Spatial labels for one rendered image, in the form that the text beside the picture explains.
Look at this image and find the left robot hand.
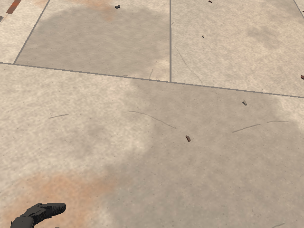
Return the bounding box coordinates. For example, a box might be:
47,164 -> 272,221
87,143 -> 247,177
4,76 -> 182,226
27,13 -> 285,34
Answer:
10,202 -> 67,228

